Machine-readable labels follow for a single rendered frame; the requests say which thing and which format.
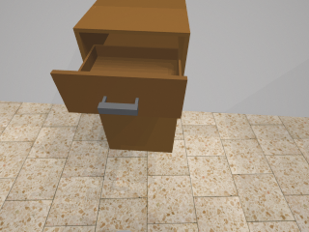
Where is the cabinet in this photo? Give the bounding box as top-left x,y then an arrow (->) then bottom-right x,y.
72,0 -> 190,153

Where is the handle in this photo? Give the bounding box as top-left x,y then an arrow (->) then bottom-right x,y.
98,96 -> 139,116

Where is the drawer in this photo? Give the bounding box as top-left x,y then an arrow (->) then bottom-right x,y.
50,44 -> 187,119

